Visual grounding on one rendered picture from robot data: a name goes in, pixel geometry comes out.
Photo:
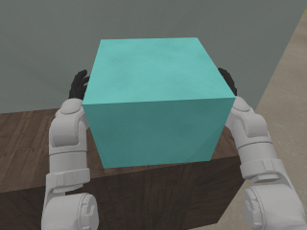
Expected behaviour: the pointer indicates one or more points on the left robot upper arm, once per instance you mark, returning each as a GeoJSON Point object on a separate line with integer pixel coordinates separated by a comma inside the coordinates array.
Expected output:
{"type": "Point", "coordinates": [71, 212]}

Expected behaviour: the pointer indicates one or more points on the robot right hand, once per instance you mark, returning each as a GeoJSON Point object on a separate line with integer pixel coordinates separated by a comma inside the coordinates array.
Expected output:
{"type": "Point", "coordinates": [228, 79]}

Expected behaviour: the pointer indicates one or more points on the pedestal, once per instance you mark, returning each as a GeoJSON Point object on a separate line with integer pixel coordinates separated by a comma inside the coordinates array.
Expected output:
{"type": "Point", "coordinates": [176, 196]}

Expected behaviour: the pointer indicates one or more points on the carton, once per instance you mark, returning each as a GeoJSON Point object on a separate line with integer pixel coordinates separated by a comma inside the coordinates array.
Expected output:
{"type": "Point", "coordinates": [155, 101]}

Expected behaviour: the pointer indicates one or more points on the robot right forearm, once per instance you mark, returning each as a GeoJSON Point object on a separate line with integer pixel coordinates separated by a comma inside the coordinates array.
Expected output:
{"type": "Point", "coordinates": [259, 162]}

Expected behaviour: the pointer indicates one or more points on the robot left forearm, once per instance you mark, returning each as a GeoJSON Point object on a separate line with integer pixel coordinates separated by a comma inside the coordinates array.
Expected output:
{"type": "Point", "coordinates": [68, 169]}

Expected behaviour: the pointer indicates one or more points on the robot left hand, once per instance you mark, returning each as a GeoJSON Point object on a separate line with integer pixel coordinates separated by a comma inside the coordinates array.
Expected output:
{"type": "Point", "coordinates": [77, 87]}

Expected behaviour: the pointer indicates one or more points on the right robot upper arm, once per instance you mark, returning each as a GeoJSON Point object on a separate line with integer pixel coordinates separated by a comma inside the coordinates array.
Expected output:
{"type": "Point", "coordinates": [273, 207]}

